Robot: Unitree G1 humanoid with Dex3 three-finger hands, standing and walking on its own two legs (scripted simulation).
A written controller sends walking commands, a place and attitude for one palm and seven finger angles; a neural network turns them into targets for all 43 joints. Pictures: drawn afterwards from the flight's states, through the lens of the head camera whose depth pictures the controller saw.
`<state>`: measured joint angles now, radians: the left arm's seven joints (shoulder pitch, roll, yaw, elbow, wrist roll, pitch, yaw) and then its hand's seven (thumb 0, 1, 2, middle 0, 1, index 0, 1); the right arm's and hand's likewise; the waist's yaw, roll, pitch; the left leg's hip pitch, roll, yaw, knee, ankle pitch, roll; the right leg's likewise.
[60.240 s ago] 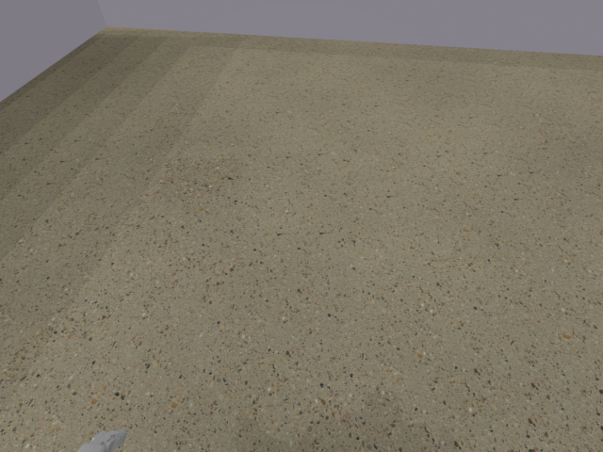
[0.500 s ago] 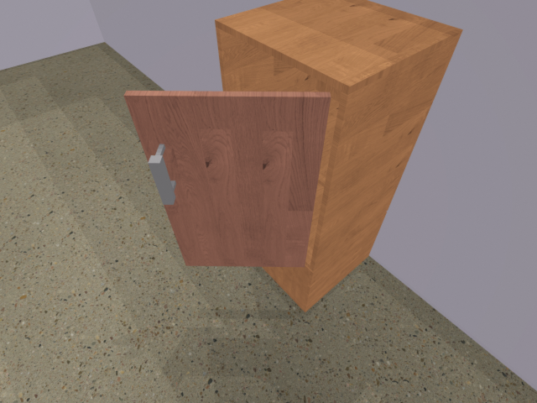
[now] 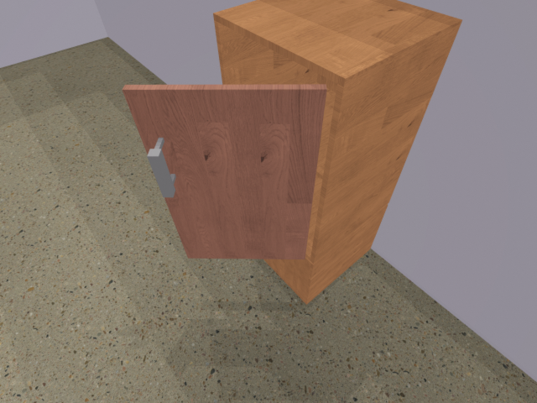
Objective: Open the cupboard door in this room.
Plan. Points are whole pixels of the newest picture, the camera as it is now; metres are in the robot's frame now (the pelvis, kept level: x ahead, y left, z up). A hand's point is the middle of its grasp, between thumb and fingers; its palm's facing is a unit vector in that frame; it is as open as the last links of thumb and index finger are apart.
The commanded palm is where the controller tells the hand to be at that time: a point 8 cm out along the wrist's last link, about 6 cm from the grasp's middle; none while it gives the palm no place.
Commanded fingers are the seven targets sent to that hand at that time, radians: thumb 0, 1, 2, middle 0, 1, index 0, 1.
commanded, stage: look again from close up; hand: left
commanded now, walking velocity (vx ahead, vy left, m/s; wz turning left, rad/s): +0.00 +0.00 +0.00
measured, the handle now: (164, 167) +0.56 +0.27 +0.00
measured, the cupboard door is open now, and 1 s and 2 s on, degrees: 49 49 49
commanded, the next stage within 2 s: raise the hand with hooked fingers in 0.40 s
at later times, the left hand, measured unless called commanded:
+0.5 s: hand out of the picture +0.01 +0.20 -0.17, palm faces +0.03 -0.98 -0.19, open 7.3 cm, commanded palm +0.10 +0.26 -0.07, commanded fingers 0.00 0.88 0.89 -0.20 -0.31 -0.20 -0.31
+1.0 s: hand out of the picture +0.14 +0.22 -0.08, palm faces +0.17 -0.98 -0.05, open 9.0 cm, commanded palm +0.14 +0.27 -0.05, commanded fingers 0.00 0.29 0.64 -0.24 -0.69 -0.24 -0.69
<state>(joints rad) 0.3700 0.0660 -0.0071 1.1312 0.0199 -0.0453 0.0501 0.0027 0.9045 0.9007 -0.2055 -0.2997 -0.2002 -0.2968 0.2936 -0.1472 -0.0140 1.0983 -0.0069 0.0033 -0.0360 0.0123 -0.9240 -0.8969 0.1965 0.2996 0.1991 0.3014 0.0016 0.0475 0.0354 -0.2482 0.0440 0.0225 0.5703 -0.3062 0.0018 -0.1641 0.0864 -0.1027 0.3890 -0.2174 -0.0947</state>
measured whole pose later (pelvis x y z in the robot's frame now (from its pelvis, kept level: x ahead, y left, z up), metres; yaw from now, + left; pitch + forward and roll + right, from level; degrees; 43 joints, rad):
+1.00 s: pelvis -0.02 +0.02 -0.09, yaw +1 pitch +13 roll -1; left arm 0.56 0.18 0.12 0.04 -0.18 -0.49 -0.16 0.01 0.51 0.74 -0.24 -0.55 -0.23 -0.55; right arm 0.10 -0.26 -0.06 0.44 -0.01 -0.19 0.00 0.01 -0.90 -0.90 0.20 0.30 0.20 0.30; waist 0.06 -0.05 -0.13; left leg -0.84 0.00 0.03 1.14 -0.53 0.03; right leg -0.83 0.00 -0.12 1.12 -0.53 -0.07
